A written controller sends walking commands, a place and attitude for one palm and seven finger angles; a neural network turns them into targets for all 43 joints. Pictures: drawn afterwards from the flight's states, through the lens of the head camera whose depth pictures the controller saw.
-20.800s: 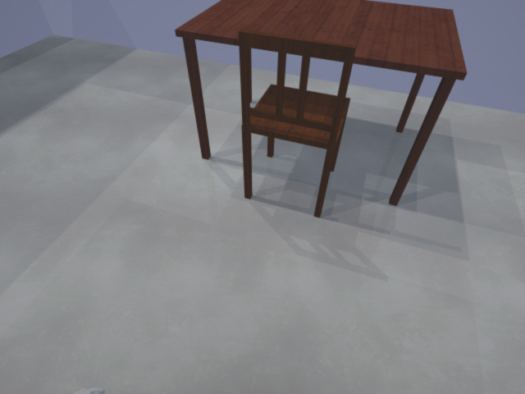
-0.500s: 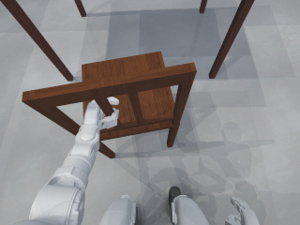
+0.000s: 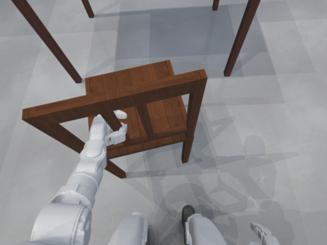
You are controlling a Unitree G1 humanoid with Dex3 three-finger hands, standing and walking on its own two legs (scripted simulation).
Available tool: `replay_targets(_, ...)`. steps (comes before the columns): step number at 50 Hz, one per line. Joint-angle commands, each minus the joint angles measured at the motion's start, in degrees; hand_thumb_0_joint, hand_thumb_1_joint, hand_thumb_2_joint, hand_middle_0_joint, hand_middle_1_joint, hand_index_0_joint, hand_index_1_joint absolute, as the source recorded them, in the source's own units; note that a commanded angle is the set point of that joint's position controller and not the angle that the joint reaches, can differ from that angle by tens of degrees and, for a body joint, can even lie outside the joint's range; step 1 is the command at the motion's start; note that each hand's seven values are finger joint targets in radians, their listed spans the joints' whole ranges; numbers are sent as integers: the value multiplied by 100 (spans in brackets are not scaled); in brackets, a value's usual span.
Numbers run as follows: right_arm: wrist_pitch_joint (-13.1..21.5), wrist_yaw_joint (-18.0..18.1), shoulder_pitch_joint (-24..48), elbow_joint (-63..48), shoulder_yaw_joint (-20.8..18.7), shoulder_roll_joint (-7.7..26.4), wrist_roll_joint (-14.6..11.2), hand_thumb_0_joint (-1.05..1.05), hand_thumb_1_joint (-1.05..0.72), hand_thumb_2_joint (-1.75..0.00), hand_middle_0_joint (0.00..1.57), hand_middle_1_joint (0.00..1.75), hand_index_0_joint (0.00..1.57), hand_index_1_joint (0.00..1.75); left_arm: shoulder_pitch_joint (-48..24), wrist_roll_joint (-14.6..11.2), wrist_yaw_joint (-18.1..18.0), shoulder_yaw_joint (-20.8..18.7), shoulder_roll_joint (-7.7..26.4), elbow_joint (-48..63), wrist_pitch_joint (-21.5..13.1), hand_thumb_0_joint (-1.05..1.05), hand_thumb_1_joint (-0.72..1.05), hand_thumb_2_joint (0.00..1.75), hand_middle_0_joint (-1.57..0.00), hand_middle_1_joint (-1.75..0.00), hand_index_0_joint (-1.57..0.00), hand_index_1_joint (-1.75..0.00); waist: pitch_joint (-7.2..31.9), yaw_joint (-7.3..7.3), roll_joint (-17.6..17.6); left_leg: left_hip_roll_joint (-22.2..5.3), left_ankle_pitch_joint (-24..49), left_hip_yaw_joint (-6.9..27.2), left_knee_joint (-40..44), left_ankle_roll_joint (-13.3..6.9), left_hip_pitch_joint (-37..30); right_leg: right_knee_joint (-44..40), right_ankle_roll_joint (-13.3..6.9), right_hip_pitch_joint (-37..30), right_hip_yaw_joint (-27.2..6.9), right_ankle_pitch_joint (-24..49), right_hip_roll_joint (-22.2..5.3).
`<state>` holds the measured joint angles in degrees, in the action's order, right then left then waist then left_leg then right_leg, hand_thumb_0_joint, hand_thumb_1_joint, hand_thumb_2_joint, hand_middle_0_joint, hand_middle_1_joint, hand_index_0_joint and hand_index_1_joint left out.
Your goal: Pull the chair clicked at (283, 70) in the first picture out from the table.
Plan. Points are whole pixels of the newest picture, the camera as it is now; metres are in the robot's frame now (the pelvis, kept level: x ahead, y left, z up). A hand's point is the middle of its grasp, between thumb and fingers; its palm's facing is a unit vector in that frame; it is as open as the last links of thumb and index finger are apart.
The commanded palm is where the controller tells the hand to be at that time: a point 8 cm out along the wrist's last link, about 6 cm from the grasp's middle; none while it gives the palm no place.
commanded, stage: step backward, pulling the chair out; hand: left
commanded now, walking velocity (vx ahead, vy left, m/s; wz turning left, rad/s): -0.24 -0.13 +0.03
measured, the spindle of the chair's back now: (117, 128) +0.41 +0.15 -0.10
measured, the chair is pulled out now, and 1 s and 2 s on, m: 0.45 0.61 0.61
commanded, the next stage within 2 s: stop walking, hand still on the chair in 0.10 s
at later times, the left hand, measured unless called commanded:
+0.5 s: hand (114, 172) +0.28 +0.13 -0.07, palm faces -0.02 -0.98 -0.19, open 5.7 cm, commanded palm +0.26 +0.18 -0.05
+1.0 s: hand (109, 190) +0.23 +0.14 -0.07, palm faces -0.05 -0.98 -0.17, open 5.7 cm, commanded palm +0.22 +0.19 -0.05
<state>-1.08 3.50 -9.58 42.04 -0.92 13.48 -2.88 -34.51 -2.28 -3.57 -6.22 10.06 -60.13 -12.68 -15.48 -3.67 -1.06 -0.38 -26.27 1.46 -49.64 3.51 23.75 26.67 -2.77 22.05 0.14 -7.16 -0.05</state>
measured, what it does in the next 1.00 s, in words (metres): steps on the spot: left foot, then right foot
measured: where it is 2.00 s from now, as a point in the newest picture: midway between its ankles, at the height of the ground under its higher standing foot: outside the picture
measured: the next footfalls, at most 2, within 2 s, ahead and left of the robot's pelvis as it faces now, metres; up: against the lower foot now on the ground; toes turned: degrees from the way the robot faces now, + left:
left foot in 0.12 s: -0.06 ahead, +0.16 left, +0.00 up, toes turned +3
right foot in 0.32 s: +0.02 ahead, -0.10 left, +0.00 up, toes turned +1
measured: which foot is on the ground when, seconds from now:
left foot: up 0.00-0.10, down 0.12-1.00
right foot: down 0.00-0.16, up 0.18-0.30, down 0.32-1.00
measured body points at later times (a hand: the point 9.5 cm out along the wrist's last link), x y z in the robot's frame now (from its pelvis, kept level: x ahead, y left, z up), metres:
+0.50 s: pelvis -0.06 +0.00 -0.01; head +0.03 -0.02 +0.43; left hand +0.27 +0.19 -0.05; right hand +0.01 -0.24 -0.16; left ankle -0.10 +0.16 -0.74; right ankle -0.02 -0.10 -0.74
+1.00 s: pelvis -0.05 +0.03 +0.00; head -0.01 +0.01 +0.45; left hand +0.23 +0.19 -0.05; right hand +0.07 -0.21 -0.13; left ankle -0.10 +0.16 -0.74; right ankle -0.02 -0.10 -0.74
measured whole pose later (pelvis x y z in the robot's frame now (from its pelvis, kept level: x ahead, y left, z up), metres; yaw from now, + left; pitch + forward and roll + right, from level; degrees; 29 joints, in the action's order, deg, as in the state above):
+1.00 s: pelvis -0.05 +0.03 +0.00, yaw +1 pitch -1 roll +0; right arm -3.2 5.8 -12.0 37.9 0.5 12.5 -2.0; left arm -11.5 -1.3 -3.8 4.1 6.0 -44.8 -6.5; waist -6.5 -1.0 -2.4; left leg -1.5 -18.4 -1.6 -26.3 1.1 6.3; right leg 28.1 0.4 14.2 -0.5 -12.4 -0.6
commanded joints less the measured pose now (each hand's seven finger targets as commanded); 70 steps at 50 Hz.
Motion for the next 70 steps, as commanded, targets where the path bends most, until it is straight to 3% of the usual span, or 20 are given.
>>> replay_targets(1, 135, 173, -732, -434, -259, 733, -12, 0, -90, -90, 20, 30, 20, 30, -810, 100, -41, 45, 1068, 537, 49, 0, 90, 90, -50, -145, -50, -145, 3282, 336, 996, -165, 38, 31, 681, -78, -562, -212, -628, -1864, -1059, 2178, -1612)
replay_targets(5, 98, 280, -992, -407, -357, 866, -19, 0, -90, -90, 20, 30, 20, 30, -998, 72, 21, 242, 1027, 613, 80, 0, 90, 90, -50, -145, -50, -145, 3081, 122, 746, -490, 1357, -501, 2915, -257, -1870, 16, -33, -878, -783, 148, -1128)
replay_targets(7, 81, 241, -1006, -453, -469, 1068, 80, 0, -90, -90, 20, 30, 20, 30, -1435, 92, 84, 313, 839, 852, -38, 0, 90, 90, -50, -145, -50, -145, 2774, 55, -568, -1375, 2366, 108, 3552, -740, -2086, 1056, 560, -281, -190, -642, -165)
replay_targets(8, 92, 247, -665, -593, -451, 920, 202, 0, -90, -90, 20, 30, 20, 30, -1913, 120, 102, 342, 861, 1127, -117, 0, 90, 90, -50, -145, -50, -145, 2560, 0, -2060, -2107, 3502, 976, 3305, -1258, -1666, 2592, 494, -11, -43, -1354, 59)
replay_targets(9, 43, 167, -575, -536, -415, 781, 356, 0, -90, -90, 20, 30, 20, 30, -1965, 209, 125, 209, 957, 1192, -123, 0, 90, 90, -50, -145, -50, -145, 2412, 80, -2079, -2290, 4824, 1153, 2928, -1443, -1738, 3371, 386, 145, -386, -1938, 24)
replay_targets(11, -48, 23, -754, -654, -491, 806, 162, 0, -90, -90, 20, 30, 20, 30, -1949, 210, 120, 155, 974, 2019, -151, 0, 90, 90, -50, -145, -50, -145, 2515, 197, -1143, -2029, 5811, 694, 2100, -1224, -2916, 2471, 251, 360, -467, -2004, 24)
replay_targets(13, -20, -42, -893, -734, -461, 924, 88, 0, -90, -90, 20, 30, 20, 30, -1350, 235, 163, 461, 591, 1829, 98, 0, 90, 90, -50, -145, -50, -145, 2559, 227, -842, -1595, 5204, 342, 1574, -688, -2910, 311, 213, -529, -6, -907, -48)
replay_targets(15, 6, 26, -974, -858, -375, 991, 56, 0, -90, -90, 20, 30, 20, 30, -1036, 296, 265, 615, 674, 2023, 245, 0, 90, 90, -50, -145, -50, -145, 2591, 191, -303, -1084, 3459, 105, 1352, -508, -1850, -641, 188, -1886, -166, 599, -203)
replay_targets(16, 23, 77, -814, -981, -309, 812, -5, 0, -90, -90, 20, 30, 20, 30, -1053, 256, 249, 674, 623, 2206, 280, 0, 90, 90, -50, -145, -50, -145, 2521, 110, 40, -796, 2172, -140, 1392, -428, -1398, -555, 32, -2021, -444, 1055, -639)
replay_targets(18, -101, 188, -821, -872, -368, 894, -36, 0, -90, -90, 20, 30, 20, 30, -436, 35, 100, 227, 1053, 1839, 462, 0, 90, 90, -50, -145, -50, -145, 2784, 246, 1368, -319, 107, -80, 1061, -256, -925, -537, -282, -1967, -1355, 538, -1279)
replay_targets(21, -28, 253, -693, -719, -176, 717, 45, 0, -90, -90, 20, 30, 20, 30, -408, 46, 65, 328, 909, 2090, 459, 0, 90, 90, -50, -145, -50, -145, 2901, 210, 590, -317, 319, 80, 1569, -355, -1023, -78, -377, -1958, -1148, 954, -1291)
replay_targets(24, -30, 314, -598, -745, -166, 734, 96, 0, -90, -90, 20, 30, 20, 30, -264, 35, 21, 430, 723, 2008, 446, 0, 90, 90, -50, -145, -50, -145, 2724, 251, 290, -556, 1822, 72, 2557, -491, -1623, 183, 126, -1567, -602, 17, -729)
replay_targets(26, -39, 289, -520, -769, -155, 728, 125, 0, -90, -90, 20, 30, 20, 30, -133, 111, 11, 450, 730, 2021, 435, 0, 90, 90, -50, -145, -50, -145, 2478, 258, -555, -752, 2039, 216, 2622, -644, -1625, 241, 230, -1342, -373, -424, -437)
replay_targets(30, -59, 284, -482, -843, -198, 719, 55, 0, -90, -90, 20, 30, 20, 30, 148, 88, -43, 452, 706, 2019, 432, 0, 90, 90, -50, -145, -50, -145, 2460, 262, 640, -500, 1822, 2, 2286, -444, -1400, -260, 179, -1807, -751, 494, -775)
replay_targets(35, -65, 319, -324, -851, -171, 681, 80, 0, -90, -90, 20, 30, 20, 30, 318, 73, -87, 537, 660, 2230, 378, 0, 90, 90, -50, -145, -50, -145, 2417, 285, -115, -526, 1944, -41, 2521, -446, -1718, -260, 120, -1559, -718, 541, -774)
replay_targets(61, -58, 296, -234, -977, -91, 609, 147, 0, -90, -90, 20, 30, 20, 30, 1335, 79, -158, 825, 331, 2674, 332, 0, 90, 90, -50, -145, -50, -145, 2385, 321, -63, -665, 2849, 150, 2722, -462, -1930, -95, 85, -1562, -446, 1116, -585)
replay_targets(64, -76, 287, -218, -1031, -93, 589, 142, 0, -90, -90, 20, 30, 20, 30, 1333, 76, -159, 814, 338, 2803, 311, 0, 90, 90, -50, -145, -50, -145, 2450, 324, 215, -658, 2786, 135, 2669, -466, -1919, -155, 78, -1656, -473, 1175, -641)
replay_targets(65, -43, 17, -620, -806, -182, 870, -9, 0, -90, -90, 20, 30, 20, 30, 1844, 47, -96, 1036, 265, 2431, 612, 0, 78, 84, -50, -145, -50, -145, 2466, -86, 726, -195, 2536, -54, 2659, -409, -979, -102, 142, -1277, 138, 975, -244)
replay_targets(66, 67, -118, -435, -859, -182, 875, -2, 0, -90, -90, 20, 30, 20, 30, 1670, -56, -62, 723, 318, 2677, 566, 0, 66, 78, -50, -145, -50, -145, 2429, 94, 1306, -150, 2446, -129, 2455, -510, -622, 68, 142, -1162, 102, 1161, -233)
replay_targets(70, 454, -375, -437, -992, -216, 827, 58, 0, -90, -90, 20, 30, 20, 30, 1673, 104, 2, 908, 307, 3786, 518, 0, 17, 55, -50, -145, -50, -145, 3026, 61, -189, 26, 2674, -223, 2059, -454, -578, 377, 69, -986, 34, 1195, -183)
